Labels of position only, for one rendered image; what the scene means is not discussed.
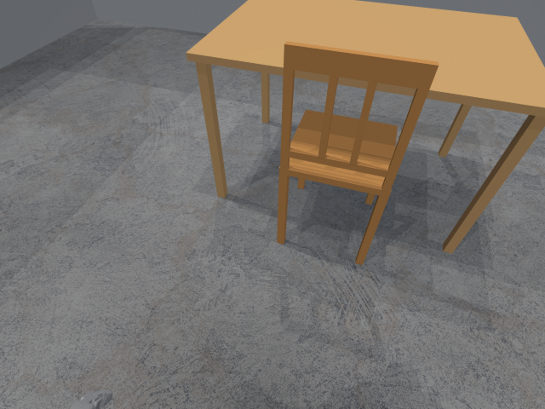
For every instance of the chair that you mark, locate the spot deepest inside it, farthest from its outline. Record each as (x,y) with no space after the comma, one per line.
(353,153)

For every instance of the table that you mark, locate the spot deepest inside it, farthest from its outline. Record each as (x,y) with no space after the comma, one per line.
(485,60)

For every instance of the left robot hand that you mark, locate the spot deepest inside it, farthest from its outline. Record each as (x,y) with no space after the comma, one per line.
(93,400)

